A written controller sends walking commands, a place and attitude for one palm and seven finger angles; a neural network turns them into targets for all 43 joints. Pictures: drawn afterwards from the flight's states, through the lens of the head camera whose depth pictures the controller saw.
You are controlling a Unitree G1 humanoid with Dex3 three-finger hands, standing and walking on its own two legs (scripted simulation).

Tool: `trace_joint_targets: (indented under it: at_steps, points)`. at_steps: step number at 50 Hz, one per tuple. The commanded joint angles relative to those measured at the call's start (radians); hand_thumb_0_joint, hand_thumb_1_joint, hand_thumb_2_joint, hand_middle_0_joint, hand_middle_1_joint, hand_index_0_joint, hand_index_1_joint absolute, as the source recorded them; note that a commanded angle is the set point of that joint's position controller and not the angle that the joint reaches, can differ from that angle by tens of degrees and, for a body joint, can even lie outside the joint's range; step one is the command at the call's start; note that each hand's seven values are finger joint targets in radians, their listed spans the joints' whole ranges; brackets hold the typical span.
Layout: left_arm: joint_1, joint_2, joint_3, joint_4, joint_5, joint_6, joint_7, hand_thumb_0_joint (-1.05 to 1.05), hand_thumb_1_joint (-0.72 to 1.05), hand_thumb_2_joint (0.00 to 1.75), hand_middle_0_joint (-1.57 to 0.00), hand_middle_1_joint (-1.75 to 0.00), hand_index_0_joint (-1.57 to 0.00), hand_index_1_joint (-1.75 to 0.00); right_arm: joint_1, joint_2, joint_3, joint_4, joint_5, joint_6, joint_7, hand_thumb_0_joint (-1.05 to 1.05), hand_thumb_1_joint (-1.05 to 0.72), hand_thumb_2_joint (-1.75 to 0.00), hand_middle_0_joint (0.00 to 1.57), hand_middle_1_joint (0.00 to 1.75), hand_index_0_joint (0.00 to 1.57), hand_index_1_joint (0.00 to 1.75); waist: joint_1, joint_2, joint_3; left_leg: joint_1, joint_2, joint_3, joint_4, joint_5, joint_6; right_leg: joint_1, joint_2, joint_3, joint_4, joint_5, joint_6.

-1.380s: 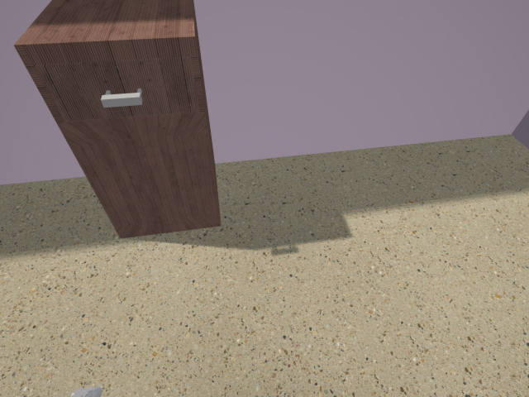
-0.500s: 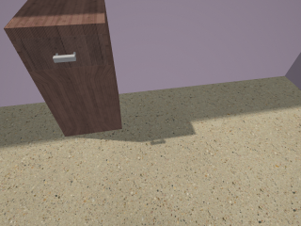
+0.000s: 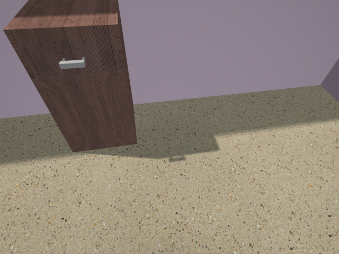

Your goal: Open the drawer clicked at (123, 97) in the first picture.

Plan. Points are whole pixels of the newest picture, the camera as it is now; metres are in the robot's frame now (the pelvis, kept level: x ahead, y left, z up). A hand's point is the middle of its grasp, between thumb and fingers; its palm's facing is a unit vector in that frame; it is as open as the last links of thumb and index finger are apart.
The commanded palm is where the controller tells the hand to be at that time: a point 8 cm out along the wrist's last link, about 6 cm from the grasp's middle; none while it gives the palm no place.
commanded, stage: look at it before walking up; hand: left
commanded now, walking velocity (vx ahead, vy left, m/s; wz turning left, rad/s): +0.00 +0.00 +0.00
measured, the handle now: (73, 61) +0.91 +0.51 -0.05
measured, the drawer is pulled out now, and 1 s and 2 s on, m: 0.00 0.00 0.00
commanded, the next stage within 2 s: walk to a spot facing it in 0.06 s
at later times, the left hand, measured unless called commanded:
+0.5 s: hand out of the picture +0.04 +0.23 -0.18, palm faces +0.12 -0.96 -0.26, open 7.4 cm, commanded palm none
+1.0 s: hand out of the picture +0.05 +0.24 -0.16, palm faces +0.41 -0.88 -0.24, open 7.4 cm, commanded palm none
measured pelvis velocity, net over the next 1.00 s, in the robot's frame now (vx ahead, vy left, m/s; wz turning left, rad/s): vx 0.05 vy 0.02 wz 0.44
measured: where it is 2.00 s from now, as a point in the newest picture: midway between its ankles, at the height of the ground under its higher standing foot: outside the picture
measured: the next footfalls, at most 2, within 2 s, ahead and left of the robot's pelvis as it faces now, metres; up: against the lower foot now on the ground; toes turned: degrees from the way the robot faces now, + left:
right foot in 0.98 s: +0.14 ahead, -0.08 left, +0.00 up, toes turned +22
left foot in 1.32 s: +0.15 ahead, +0.25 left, +0.00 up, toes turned +41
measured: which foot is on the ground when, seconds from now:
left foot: down 0.00-0.96, up 0.98-1.00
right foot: down 0.00-0.54, up 0.56-0.96, down 0.98-1.00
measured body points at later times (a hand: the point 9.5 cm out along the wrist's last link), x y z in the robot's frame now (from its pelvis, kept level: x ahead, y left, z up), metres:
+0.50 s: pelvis -0.01 +0.02 -0.02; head +0.01 +0.03 +0.43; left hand +0.04 +0.28 -0.16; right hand +0.08 -0.24 -0.16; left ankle -0.02 +0.12 -0.73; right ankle +0.00 -0.12 -0.75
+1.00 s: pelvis +0.05 +0.02 -0.02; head +0.06 +0.02 +0.43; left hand +0.03 +0.29 -0.15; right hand +0.13 -0.22 -0.17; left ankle -0.02 +0.12 -0.73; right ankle +0.11 -0.09 -0.75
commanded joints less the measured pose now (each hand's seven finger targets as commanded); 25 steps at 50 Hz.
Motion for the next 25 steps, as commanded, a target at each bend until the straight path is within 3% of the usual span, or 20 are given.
trace_joint_targets:
  at_steps: [1,10,13,15,16,18,20,21,23,24,25]
  points:
    - [-0.035,0.201,0.045,-0.064,0.004,-0.023,0.018,0.0,0.9,0.9,-0.2,-0.3,-0.2,-0.3,-0.049,-0.207,-0.039,-0.065,0.002,-0.024,-0.015,0.0,-0.9,-0.9,0.2,0.3,0.2,0.3,0.003,0.0,-0.055,0.011,0.111,-0.098,-0.052,0.154,0.037,-0.009,-0.118,0.096,-0.066,0.161,-0.028]
    - [-0.032,0.2,0.048,-0.064,0.003,-0.021,0.019,0.0,0.9,0.9,-0.2,-0.3,-0.2,-0.3,-0.053,-0.201,-0.038,-0.069,0.001,-0.021,-0.013,0.0,-0.9,-0.9,0.2,0.3,0.2,0.3,0.004,0.002,-0.055,-0.007,0.106,-0.104,-0.035,0.196,0.036,0.003,-0.126,0.078,-0.043,0.196,-0.024]
    - [0.028,0.106,0.038,-0.069,0.001,0.006,0.032,0.0,0.9,0.9,-0.2,-0.3,-0.2,-0.3,-0.003,-0.096,-0.022,-0.077,-0.002,0.002,-0.009,0.0,-0.9,-0.9,0.2,0.3,0.2,0.3,0.009,0.014,-0.072,-0.06,0.101,-0.102,0.033,0.273,0.026,0.013,-0.14,0.039,0.032,0.239,-0.002]
    - [0.049,0.112,0.045,-0.088,0.002,0.016,0.037,0.0,0.9,0.9,-0.2,-0.3,-0.2,-0.3,0.008,-0.093,-0.029,-0.098,-0.002,0.016,-0.008,0.0,-0.9,-0.9,0.2,0.3,0.2,0.3,0.015,0.003,-0.069,-0.12,0.09,-0.11,0.086,0.278,0.025,0.022,-0.158,0.039,0.063,0.257,-0.007]
    - [0.061,0.12,0.051,-0.099,0.004,0.019,0.039,0.0,0.9,0.9,-0.2,-0.3,-0.2,-0.3,0.009,-0.093,-0.033,-0.112,-0.002,0.022,-0.007,0.0,-0.9,-0.9,0.2,0.3,0.2,0.3,0.02,-0.018,-0.068,-0.156,0.077,-0.108,0.126,0.261,0.024,0.026,-0.175,0.045,0.067,0.254,-0.016]
    - [0.085,0.147,0.068,-0.128,0.007,0.022,0.042,0.0,0.9,0.9,-0.2,-0.3,-0.2,-0.3,0.017,-0.082,-0.047,-0.145,-0.001,0.033,-0.005,0.0,-0.9,-0.9,0.2,0.3,0.2,0.3,0.026,-0.112,-0.076,-0.209,0.025,-0.065,0.271,0.156,0.011,0.019,-0.274,0.107,0.028,0.263,-0.077]
    - [0.086,0.16,0.08,-0.156,0.016,0.02,0.047,0.0,0.9,0.9,-0.2,-0.3,-0.2,-0.3,0.016,-0.059,-0.061,-0.175,-0.002,0.044,-0.005,0.0,-0.9,-0.9,0.2,0.3,0.2,0.3,0.03,-0.215,-0.035,-0.28,-0.005,-0.018,0.486,-0.262,-0.005,-0.021,-0.393,0.166,-0.02,0.351,-0.18]
    - [0.067,0.154,0.083,-0.171,0.022,0.021,0.051,0.0,0.9,0.9,-0.2,-0.3,-0.2,-0.3,0.026,-0.057,-0.066,-0.183,0.0,0.046,-0.003,0.0,-0.9,-0.9,0.2,0.3,0.2,0.3,0.022,-0.19,-0.025,-0.282,0.012,-0.019,0.554,-0.32,-0.006,-0.042,-0.412,0.147,-0.016,0.393,-0.204]
    - [0.005,0.148,0.087,-0.201,0.025,0.018,0.048,0.0,0.9,0.9,-0.2,-0.3,-0.2,-0.3,0.091,-0.02,-0.069,-0.183,0.006,0.042,0.007,0.0,-0.9,-0.9,0.2,0.3,0.2,0.3,-0.029,-0.153,-0.018,-0.224,0.042,-0.001,0.427,-0.269,-0.015,-0.07,-0.375,0.033,0.072,0.446,-0.162]
    - [0.008,0.142,0.089,-0.206,0.021,0.019,0.046,0.0,0.9,0.9,-0.2,-0.3,-0.2,-0.3,0.122,-0.011,-0.068,-0.177,0.004,0.039,0.01,0.0,-0.9,-0.9,0.2,0.3,0.2,0.3,-0.035,-0.142,-0.04,-0.171,0.027,0.037,0.315,-0.16,-0.017,-0.077,-0.345,-0.013,0.127,0.415,-0.124]
    - [0.026,0.129,0.09,-0.207,0.011,0.023,0.041,0.0,0.9,0.9,-0.2,-0.3,-0.2,-0.3,0.16,-0.018,-0.068,-0.173,-0.003,0.036,0.012,0.0,-0.9,-0.9,0.2,0.3,0.2,0.3,-0.047,-0.098,-0.064,-0.059,0.023,0.049,0.197,-0.028,-0.009,-0.142,-0.313,-0.069,0.191,0.269,-0.069]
